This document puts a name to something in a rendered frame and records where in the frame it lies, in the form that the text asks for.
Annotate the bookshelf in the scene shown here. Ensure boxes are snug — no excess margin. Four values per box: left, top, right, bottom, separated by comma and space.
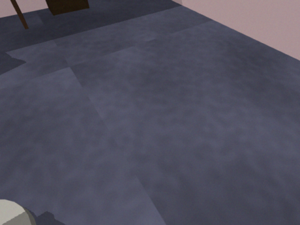
45, 0, 90, 16

